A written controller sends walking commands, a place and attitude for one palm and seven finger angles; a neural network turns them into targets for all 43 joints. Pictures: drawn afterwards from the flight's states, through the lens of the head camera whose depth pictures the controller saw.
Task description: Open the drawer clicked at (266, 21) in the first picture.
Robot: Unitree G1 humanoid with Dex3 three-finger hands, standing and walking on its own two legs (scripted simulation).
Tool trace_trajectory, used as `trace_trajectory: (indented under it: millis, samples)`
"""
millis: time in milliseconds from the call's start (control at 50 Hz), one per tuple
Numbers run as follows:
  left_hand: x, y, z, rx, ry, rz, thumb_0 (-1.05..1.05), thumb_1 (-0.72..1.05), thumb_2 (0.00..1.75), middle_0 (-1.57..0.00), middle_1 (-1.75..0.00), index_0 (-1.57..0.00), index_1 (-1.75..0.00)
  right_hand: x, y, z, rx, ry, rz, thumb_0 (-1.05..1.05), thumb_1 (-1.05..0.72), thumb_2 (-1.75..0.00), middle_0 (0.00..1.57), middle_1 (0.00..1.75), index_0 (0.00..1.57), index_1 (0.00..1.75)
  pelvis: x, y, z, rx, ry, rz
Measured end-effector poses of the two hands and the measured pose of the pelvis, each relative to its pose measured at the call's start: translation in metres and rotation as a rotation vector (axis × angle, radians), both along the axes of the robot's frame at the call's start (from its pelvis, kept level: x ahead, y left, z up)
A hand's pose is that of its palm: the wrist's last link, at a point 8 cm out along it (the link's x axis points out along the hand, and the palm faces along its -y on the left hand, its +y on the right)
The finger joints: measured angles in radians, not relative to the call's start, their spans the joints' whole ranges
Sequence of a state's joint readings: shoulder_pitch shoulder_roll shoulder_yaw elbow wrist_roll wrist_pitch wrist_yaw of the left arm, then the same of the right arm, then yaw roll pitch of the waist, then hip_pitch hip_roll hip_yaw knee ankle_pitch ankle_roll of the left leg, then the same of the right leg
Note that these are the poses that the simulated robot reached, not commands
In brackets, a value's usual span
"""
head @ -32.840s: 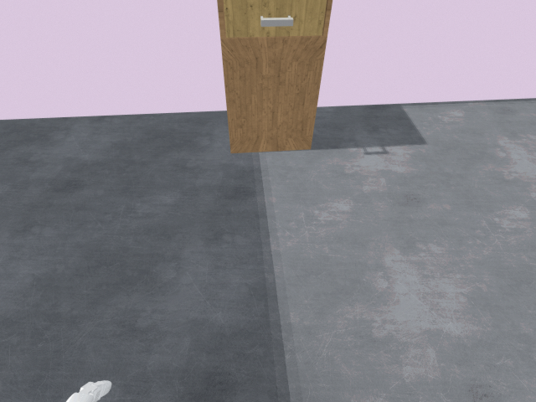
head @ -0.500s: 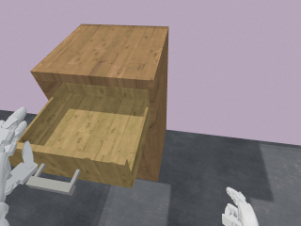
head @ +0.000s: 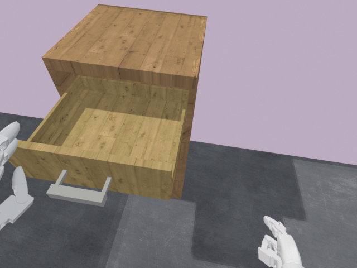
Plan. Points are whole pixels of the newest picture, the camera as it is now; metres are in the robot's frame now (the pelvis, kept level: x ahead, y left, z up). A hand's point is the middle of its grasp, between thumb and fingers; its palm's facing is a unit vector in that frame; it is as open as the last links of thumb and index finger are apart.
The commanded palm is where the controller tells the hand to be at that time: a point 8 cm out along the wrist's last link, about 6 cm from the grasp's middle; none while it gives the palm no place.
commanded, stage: step back with the hand held close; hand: left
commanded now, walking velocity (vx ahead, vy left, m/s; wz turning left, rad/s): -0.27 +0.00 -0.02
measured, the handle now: (81, 186) +0.30 +0.26 -0.03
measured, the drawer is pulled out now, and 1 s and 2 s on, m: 0.29 0.29 0.29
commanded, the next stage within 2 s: stop stepping back and stand still in 0.38 s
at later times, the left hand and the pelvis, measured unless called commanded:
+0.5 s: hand out of the picture +0.05 +0.19 +0.18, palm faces +0.22 -0.81 -0.55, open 7.4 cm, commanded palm +0.00 +0.25 +0.18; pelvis -0.13 -0.03 -0.01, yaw +0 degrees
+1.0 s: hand out of the picture -0.03 +0.22 +0.18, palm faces +0.43 -0.77 -0.47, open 7.4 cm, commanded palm -0.09 +0.26 +0.18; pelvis -0.20 -0.03 +0.00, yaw +4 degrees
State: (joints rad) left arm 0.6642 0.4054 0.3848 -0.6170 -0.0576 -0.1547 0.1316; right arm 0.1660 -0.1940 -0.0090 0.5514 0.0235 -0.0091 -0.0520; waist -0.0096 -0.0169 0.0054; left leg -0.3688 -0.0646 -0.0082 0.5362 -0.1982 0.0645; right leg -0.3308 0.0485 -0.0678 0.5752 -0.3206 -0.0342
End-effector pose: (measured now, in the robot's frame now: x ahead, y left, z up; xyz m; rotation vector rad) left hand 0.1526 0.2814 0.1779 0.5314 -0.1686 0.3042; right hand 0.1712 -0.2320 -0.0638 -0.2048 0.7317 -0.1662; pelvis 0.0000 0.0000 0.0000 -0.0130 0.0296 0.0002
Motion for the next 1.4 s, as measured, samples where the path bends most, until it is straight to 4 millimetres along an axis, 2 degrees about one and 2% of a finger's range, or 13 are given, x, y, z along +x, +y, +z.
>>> trace_trajectory:
  millis: [140, 240, 340, 440, 520, 580, 720, 920, 1000, 1140, 1280, 1320, 1400]
  samples:
    - [-0.022, 0.003, 0.007, 0.018, -0.028, -0.013, 0.02, 0.89, 0.89, -0.21, -0.30, -0.21, -0.30, -0.022, 0.023, -0.001, 0.001, 0.002, 0.083, 0.01, -0.91, -0.90, 0.20, 0.30, 0.20, 0.30, -0.024, 0.005, 0.001, -0.020, 0.043, 0.009]
    - [-0.036, -0.007, 0.004, 0.029, -0.025, -0.056, 0.02, 0.89, 0.89, -0.20, -0.30, -0.21, -0.30, -0.040, 0.023, -0.007, 0.013, 0.005, 0.114, 0.01, -0.90, -0.90, 0.20, 0.30, 0.20, 0.30, -0.050, -0.004, -0.002, -0.019, 0.070, -0.010]
    - [-0.057, -0.032, 0.000, 0.040, 0.016, -0.136, 0.02, 0.89, 0.89, -0.20, -0.30, -0.21, -0.30, -0.069, 0.007, -0.015, 0.024, -0.002, 0.115, 0.01, -0.90, -0.90, 0.20, 0.30, 0.21, 0.30, -0.093, -0.016, -0.004, -0.041, 0.056, -0.025]
    - [-0.105, -0.052, 0.015, 0.093, 0.009, -0.201, 0.02, 0.89, 0.89, -0.21, -0.30, -0.21, -0.30, -0.112, -0.019, -0.018, 0.035, -0.002, 0.054, 0.01, -0.91, -0.90, 0.20, 0.30, 0.20, 0.30, -0.123, -0.028, -0.008, -0.076, -0.006, -0.005]
    - [-0.143, -0.046, 0.026, 0.104, -0.065, -0.130, 0.02, 0.88, 0.89, -0.21, -0.30, -0.22, -0.30, -0.145, -0.039, -0.014, 0.010, 0.035, -0.023, 0.01, -0.91, -0.90, 0.20, 0.30, 0.20, 0.30, -0.129, -0.032, -0.004, -0.029, -0.029, -0.001]
    - [-0.156, -0.028, 0.017, 0.049, -0.089, -0.005, 0.01, 0.88, 0.89, -0.21, -0.30, -0.22, -0.30, -0.160, -0.047, -0.009, -0.025, 0.053, -0.051, 0.01, -0.91, -0.90, 0.20, 0.30, 0.20, 0.30, -0.133, -0.031, 0.000, -0.006, -0.024, 0.014]
    - [-0.173, -0.008, -0.022, -0.114, -0.027, 0.117, 0.02, 0.89, 0.89, -0.20, -0.30, -0.21, -0.30, -0.174, -0.036, -0.002, -0.088, 0.034, 0.023, 0.01, -0.91, -0.90, 0.19, 0.30, 0.20, 0.30, -0.162, -0.018, -0.001, 0.004, -0.024, 0.068]
    - [-0.216, -0.031, 0.025, 0.062, -0.076, 0.010, 0.02, 0.89, 0.89, -0.21, -0.30, -0.21, -0.30, -0.191, 0.012, -0.005, 0.065, -0.031, 0.136, 0.01, -0.91, -0.90, 0.20, 0.30, 0.20, 0.30, -0.195, -0.027, 0.002, -0.002, -0.036, 0.071]
    - [-0.226, -0.023, 0.019, 0.030, -0.078, 0.080, 0.01, 0.88, 0.89, -0.21, -0.30, -0.21, -0.30, -0.199, 0.010, -0.013, 0.075, 0.007, 0.127, 0.01, -0.90, -0.90, 0.20, 0.30, 0.21, 0.30, -0.197, -0.026, 0.001, 0.003, -0.028, 0.068]
    - [-0.219, -0.007, -0.018, -0.082, -0.029, 0.151, 0.02, 0.89, 0.89, -0.20, -0.30, -0.21, -0.30, -0.209, -0.009, -0.017, -0.018, 0.058, 0.094, 0.01, -0.91, -0.90, 0.20, 0.30, 0.20, 0.30, -0.194, -0.019, -0.004, 0.014, -0.035, 0.095]
    - [-0.208, -0.029, 0.004, 0.013, -0.035, 0.074, 0.02, 0.89, 0.89, -0.20, -0.30, -0.21, -0.30, -0.204, -0.013, -0.014, 0.013, 0.038, 0.116, 0.01, -0.91, -0.90, 0.20, 0.30, 0.20, 0.30, -0.185, -0.033, -0.001, 0.031, -0.025, 0.087]
    - [-0.198, -0.032, -0.015, 0.034, 0.036, 0.047, 0.02, 0.89, 0.90, -0.20, -0.30, -0.21, -0.30, -0.198, -0.016, -0.025, 0.039, 0.056, 0.142, 0.01, -0.91, -0.90, 0.20, 0.30, 0.20, 0.30, -0.184, -0.034, -0.003, 0.016, -0.017, 0.105]
    - [-0.185, -0.025, -0.128, -0.168, 0.452, 0.138, 0.00, 0.89, 0.90, -0.20, -0.30, -0.20, -0.30, -0.199, -0.023, -0.058, 0.077, 0.160, 0.142, 0.01, -0.91, -0.90, 0.20, 0.30, 0.20, 0.30, -0.180, -0.031, -0.009, 0.012, -0.013, 0.138]
